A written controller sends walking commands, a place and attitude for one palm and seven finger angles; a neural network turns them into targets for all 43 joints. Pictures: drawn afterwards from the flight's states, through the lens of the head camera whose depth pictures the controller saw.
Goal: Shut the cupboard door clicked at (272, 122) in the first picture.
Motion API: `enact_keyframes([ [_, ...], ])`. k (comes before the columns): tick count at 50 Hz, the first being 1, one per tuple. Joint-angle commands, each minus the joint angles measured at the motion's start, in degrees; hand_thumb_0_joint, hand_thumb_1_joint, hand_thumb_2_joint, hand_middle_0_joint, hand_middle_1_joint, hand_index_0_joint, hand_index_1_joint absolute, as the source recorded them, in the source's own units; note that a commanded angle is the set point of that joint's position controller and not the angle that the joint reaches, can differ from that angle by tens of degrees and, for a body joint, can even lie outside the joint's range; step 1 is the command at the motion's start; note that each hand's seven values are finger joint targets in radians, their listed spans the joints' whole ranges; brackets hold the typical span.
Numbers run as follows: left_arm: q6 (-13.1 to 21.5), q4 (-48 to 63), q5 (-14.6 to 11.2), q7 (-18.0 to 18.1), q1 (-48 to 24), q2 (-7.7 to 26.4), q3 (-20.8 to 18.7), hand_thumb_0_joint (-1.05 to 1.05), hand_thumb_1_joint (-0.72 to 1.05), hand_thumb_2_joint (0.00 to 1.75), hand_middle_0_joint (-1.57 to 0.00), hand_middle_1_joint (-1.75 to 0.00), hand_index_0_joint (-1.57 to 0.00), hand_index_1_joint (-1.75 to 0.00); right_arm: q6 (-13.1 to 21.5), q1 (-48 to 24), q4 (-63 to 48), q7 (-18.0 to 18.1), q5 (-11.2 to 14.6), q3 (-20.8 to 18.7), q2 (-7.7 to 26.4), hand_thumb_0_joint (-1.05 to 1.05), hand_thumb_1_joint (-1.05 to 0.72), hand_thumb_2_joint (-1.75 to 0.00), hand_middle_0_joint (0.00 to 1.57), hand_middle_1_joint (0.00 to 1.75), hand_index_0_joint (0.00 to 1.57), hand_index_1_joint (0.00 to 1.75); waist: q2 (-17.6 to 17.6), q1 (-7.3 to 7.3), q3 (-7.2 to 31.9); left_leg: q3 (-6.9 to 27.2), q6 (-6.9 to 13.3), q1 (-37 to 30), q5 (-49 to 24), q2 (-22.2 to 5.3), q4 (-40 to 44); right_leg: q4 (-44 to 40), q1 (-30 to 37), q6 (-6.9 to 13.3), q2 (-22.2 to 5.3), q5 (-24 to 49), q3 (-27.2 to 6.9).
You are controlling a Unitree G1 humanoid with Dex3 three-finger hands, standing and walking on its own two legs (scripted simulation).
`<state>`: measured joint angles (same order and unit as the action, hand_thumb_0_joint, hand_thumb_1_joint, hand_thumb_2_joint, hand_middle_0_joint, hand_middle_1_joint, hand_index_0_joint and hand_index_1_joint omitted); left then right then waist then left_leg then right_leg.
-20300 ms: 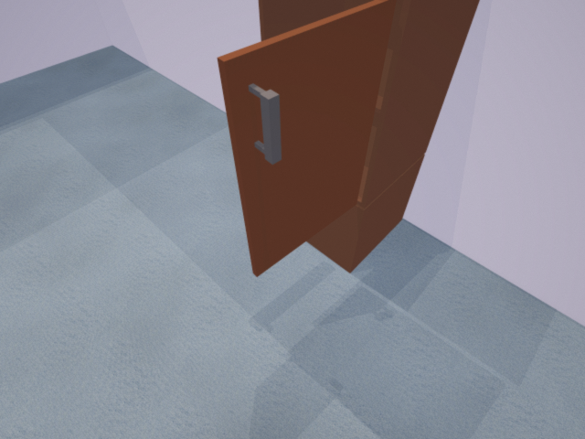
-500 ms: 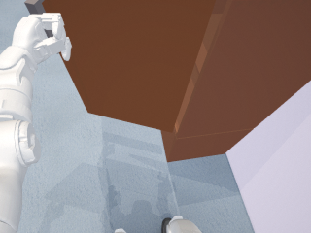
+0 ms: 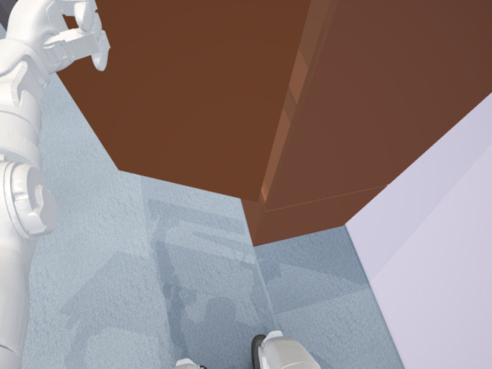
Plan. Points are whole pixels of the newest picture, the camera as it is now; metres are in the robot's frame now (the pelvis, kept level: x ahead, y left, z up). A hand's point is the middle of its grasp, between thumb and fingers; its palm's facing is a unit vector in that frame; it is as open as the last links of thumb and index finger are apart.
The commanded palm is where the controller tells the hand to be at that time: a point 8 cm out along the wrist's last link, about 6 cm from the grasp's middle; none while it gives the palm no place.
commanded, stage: push the door shut along its arc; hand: left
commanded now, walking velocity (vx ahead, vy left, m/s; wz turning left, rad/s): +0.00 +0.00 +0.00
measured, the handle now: (28, 20) +0.60 +0.22 +0.16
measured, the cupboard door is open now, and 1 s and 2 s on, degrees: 63 55 55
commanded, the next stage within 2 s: pull the fist back off the door in 0.24 s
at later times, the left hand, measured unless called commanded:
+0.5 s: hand (117, 20) +0.58 +0.10 +0.17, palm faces +0.03 -1.00 +0.06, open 3.1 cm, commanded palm +0.57 +0.13 +0.17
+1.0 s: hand (127, 53) +0.53 +0.09 +0.16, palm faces +0.02 -1.00 +0.00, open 3.1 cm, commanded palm +0.49 +0.14 +0.17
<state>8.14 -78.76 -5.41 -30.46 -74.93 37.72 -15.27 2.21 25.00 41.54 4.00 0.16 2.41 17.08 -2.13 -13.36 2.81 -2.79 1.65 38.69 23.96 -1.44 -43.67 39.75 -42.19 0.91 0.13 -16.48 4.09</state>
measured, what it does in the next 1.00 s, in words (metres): stands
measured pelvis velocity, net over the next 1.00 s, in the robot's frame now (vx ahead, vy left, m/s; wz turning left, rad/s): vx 0.00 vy -0.01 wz -0.02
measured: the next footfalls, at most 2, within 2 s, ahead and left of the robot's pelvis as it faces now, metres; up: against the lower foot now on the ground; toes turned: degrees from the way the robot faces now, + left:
none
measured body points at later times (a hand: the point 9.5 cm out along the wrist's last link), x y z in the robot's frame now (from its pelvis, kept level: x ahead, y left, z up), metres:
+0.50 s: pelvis -0.01 -0.01 -0.01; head +0.13 +0.00 +0.42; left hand +0.57 +0.15 +0.17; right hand -0.05 -0.27 -0.11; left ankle -0.04 +0.10 -0.71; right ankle +0.02 -0.11 -0.71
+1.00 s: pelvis +0.00 -0.01 +0.01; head +0.09 -0.02 +0.46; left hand +0.53 +0.14 +0.16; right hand -0.05 -0.27 -0.11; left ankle -0.04 +0.10 -0.71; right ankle +0.02 -0.11 -0.71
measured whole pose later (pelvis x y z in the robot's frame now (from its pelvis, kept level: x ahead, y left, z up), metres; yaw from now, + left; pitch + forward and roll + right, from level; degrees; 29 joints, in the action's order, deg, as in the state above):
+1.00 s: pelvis +0.00 -0.01 +0.01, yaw -1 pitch +14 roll -1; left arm 14.2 -66.8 -2.9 -1.1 -59.6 19.9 -19.3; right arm 1.8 28.6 40.3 -1.5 -0.7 -0.7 16.5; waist -3.2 -9.7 4.2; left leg -4.1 0.8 29.3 21.5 -2.0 -36.3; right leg 33.8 -34.0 1.6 1.3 -14.3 2.7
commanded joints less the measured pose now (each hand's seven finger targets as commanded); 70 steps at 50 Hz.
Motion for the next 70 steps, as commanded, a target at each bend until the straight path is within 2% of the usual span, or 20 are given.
enact_keyframes([
  [1,3.4,12.9,-2.4,-0.3,-35.8,7.9,0.1,0.0,0.9,0.9,-1.3,-1.5,-1.3,-1.5,1.0,11.0,-0.2,1.2,-0.2,-4.6,12.3,0.0,-0.9,-0.9,0.2,0.3,0.2,0.3,-7.2,-3.59,28.8,5.0,-0.2,-20.6,-29.0,0.7,1.2,-2.1,9.0,0.5,2.1,22.8,-1.6],
  [5,3.3,12.5,-3.2,-0.2,-37.7,2.4,3.5,0.0,0.9,0.9,-1.3,-1.5,-1.3,-1.5,1.5,11.1,1.4,1.5,-0.3,-4.6,12.2,0.0,-0.9,-0.9,0.2,0.3,0.2,0.3,-7.9,-5.13,27.7,5.3,0.0,-23.1,-30.0,0.5,0.4,-1.6,4.7,0.7,2.3,21.1,-0.3],
  [17,3.2,12.5,-3.5,-0.1,-42.6,-1.9,6.7,0.0,0.9,0.9,-1.3,-1.5,-1.3,-1.5,3.5,9.8,4.3,1.7,-0.4,-4.7,12.7,0.0,-0.9,-0.9,0.2,0.3,0.2,0.3,-9.6,-6.13,30.1,5.7,0.1,-25.8,-28.4,0.8,-1.0,-0.3,0.1,0.7,2.6,18.0,0.4],
  [18,0.9,12.9,-6.8,12.7,-46.5,3.5,-7.5,0.0,0.9,0.9,-1.3,-1.5,-1.3,-1.5,3.8,13.1,1.3,0.6,-0.6,-3.4,9.7,0.0,-0.9,-0.9,0.2,0.3,0.2,0.3,-12.3,-4.69,29.1,7.3,-1.0,-17.0,-26.3,-0.3,-0.1,-3.0,4.2,0.3,1.9,17.2,-1.6],
  [19,-0.5,10.0,-4.8,19.3,-43.5,0.9,-5.5,0.0,0.9,0.9,-1.3,-1.5,-1.3,-1.5,3.9,13.8,1.1,-0.7,-0.8,-3.1,9.6,0.0,-0.9,-0.9,0.2,0.3,0.2,0.3,-9.7,-4.86,28.3,7.1,-1.1,-14.3,-23.6,-0.3,1.1,-3.0,6.5,-0.2,1.8,16.4,-1.7],
  [20,-0.2,10.2,-3.6,24.8,-42.6,0.9,-7.0,0.0,0.9,0.9,-1.3,-1.5,-1.3,-1.5,3.9,15.0,0.5,-1.5,-1.5,-3.5,9.5,0.0,-0.9,-0.9,0.2,0.3,0.2,0.3,-3.0,-5.85,27.3,7.9,-0.7,-12.5,-23.1,-0.3,1.5,-3.1,8.2,-0.8,1.7,16.6,-1.0],
  [22,2.1,13.0,2.5,34.5,-43.2,-1.8,-5.4,0.0,0.9,0.9,-1.3,-1.5,-1.3,-1.5,3.7,16.4,0.2,-3.9,-3.6,-3.7,9.0,0.0,-0.9,-0.9,0.2,0.3,0.2,0.3,-6.0,-5.91,28.2,7.3,-0.6,-12.2,-23.5,0.3,1.1,-2.9,6.8,-1.1,1.4,16.5,-1.4],
  [24,5.3,14.0,8.6,38.0,-43.2,-1.1,-3.1,0.0,0.9,0.9,-1.3,-1.5,-1.3,-1.5,3.2,18.0,0.1,-6.0,-4.9,-4.2,9.1,0.0,-0.9,-0.9,0.2,0.3,0.2,0.3,-8.8,-5.73,31.7,7.2,-0.9,-15.5,-26.5,0.7,0.6,-2.2,6.6,-0.8,1.2,17.4,-1.6],
  [27,6.5,10.1,10.1,34.9,-41.2,-0.6,-1.6,0.0,0.9,0.9,-1.3,-1.5,-1.3,-1.5,2.0,18.1,-0.7,-6.3,-4.3,-4.5,9.7,0.0,-0.9,-0.9,0.2,0.3,0.2,0.3,-7.0,-5.49,32.0,6.3,-0.6,-15.3,-25.4,1.2,2.0,-3.0,10.3,-0.4,1.2,19.5,-2.3],
  [31,6.6,10.5,7.2,29.7,-35.9,4.3,-6.3,0.0,0.9,0.9,-1.3,-1.5,-1.3,-1.5,1.3,17.7,-2.3,-5.3,-3.0,-4.3,9.7,0.0,-0.9,-0.9,0.2,0.3,0.2,0.3,-5.8,-2.24,34.8,4.7,-0.2,-14.0,-24.5,1.5,4.1,-3.8,18.9,0.0,1.3,23.8,-3.4],
  [34,7.7,12.4,5.0,28.2,-27.9,3.2,-7.7,0.0,0.9,0.9,-1.3,-1.5,-1.3,-1.5,1.2,17.0,-3.4,-5.3,-2.5,-4.6,9.2,0.0,-0.9,-0.9,0.2,0.3,0.2,0.3,-1.5,0.17,32.9,3.4,0.0,-11.8,-23.8,1.5,5.4,-4.7,23.6,0.0,1.8,26.0,-3.5],
  [38,8.3,14.5,3.4,28.2,-21.7,0.8,-7.5,0.0,0.9,0.9,-1.3,-1.5,-1.3,-1.5,0.8,15.8,-4.0,-5.2,-1.9,-5.0,8.9,0.0,-0.9,-0.9,0.2,0.3,0.2,0.3,0.9,1.3,27.3,2.3,0.1,-11.0,-21.1,1.4,7.5,-6.4,23.8,-0.2,1.9,24.0,-3.1],
  [41,9.7,19.8,3.5,29.0,-19.5,1.6,-8.5,0.0,0.9,0.9,-1.3,-1.5,-1.3,-1.5,0.7,14.9,-4.4,-5.1,-1.5,-5.4,8.4,0.0,-0.9,-0.9,0.2,0.3,0.2,0.3,-2.2,3.18,28.8,1.8,0.0,-14.3,-23.8,1.4,8.3,-6.2,25.6,0.1,1.8,25.7,-3.0],
  [44,10.7,23.4,2.9,29.4,-16.5,-2.1,-6.3,0.0,0.9,0.9,-1.3,-1.5,-1.3,-1.5,0.8,13.4,-4.6,-5.2,-1.3,-5.9,7.9,0.0,-0.9,-0.9,0.2,0.3,0.2,0.3,-1.6,4.0,28.7,1.4,0.0,-17.0,-26.4,1.4,8.6,-6.4,26.3,0.1,1.9,27.6,-2.9],
  [52,9.8,28.3,1.2,29.4,-13.3,-9.3,-1.1,0.0,0.9,0.9,-1.3,-1.5,-1.3,-1.5,1.4,8.0,-4.4,-4.2,0.1,-5.8,6.7,0.0,-0.9,-0.9,0.2,0.3,0.2,0.3,-1.9,4.62,24.5,1.5,-0.3,-21.0,-26.7,1.2,10.4,-7.4,25.6,0.2,1.4,26.7,-2.5],
  [57,9.1,28.5,-0.2,29.5,-9.7,-12.5,0.4,0.0,0.9,0.9,-1.3,-1.5,-1.3,-1.5,2.2,4.7,-4.9,-3.6,0.7,-5.4,6.1,0.0,-0.9,-0.9,0.2,0.3,0.2,0.3,2.3,5.56,22.9,1.2,-0.2,-20.8,-25.7,1.4,11.3,-7.7,27.7,0.1,1.1,27.2,-2.5],
  [60,8.6,27.7,0.3,30.0,-13.2,-11.7,0.8,0.0,0.9,0.9,-1.3,-1.5,-1.3,-1.5,2.3,3.9,-4.5,-3.1,0.9,-5.2,6.4,0.0,-0.9,-0.9,0.2,0.3,0.2,0.3,2.7,4.74,20.1,1.5,0.0,-19.9,-22.3,1.6,11.8,-8.2,26.6,0.1,0.7,24.6,-2.7],
  [63,8.5,26.5,0.3,30.0,-16.8,-15.4,4.1,0.0,0.9,0.9,-1.3,-1.5,-1.3,-1.5,3.1,2.6,-4.3,-3.0,1.0,-4.7,5.9,0.0,-0.9,-0.9,0.2,0.3,0.2,0.3,1.1,3.52,19.5,2.1,-0.4,-20.5,-20.1,1.8,11.9,-8.3,24.0,0.1,0.6,21.9,-2.8],
  [67,8.7,23.1,-0.2,30.5,-18.1,-13.8,2.2,0.0,0.9,0.9,-1.3,-1.5,-1.3,-1.5,4.0,2.5,-3.9,-2.7,0.8,-4.3,6.2,0.0,-0.9,-0.9,0.2,0.3,0.2,0.3,3.3,3.49,20.4,2.6,-0.4,-19.5,-18.3,1.9,11.6,-8.1,23.7,0.1,0.5,20.0,-3.0],
  [70,9.9,24.2,0.1,30.0,-7.8,-8.0,-3.8,0.0,0.9,0.9,-1.3,-1.5,-1.3,-1.5,4.0,2.6,-5.6,-2.9,0.4,-4.4,6.4,0.0,-0.9,-0.9,0.2,0.3,0.2,0.3,3.1,8.19,26.5,2.0,-0.5,-19.0,-22.5,2.2,11.9,-6.5,30.4,0.6,0.3,24.2,-3.0],
])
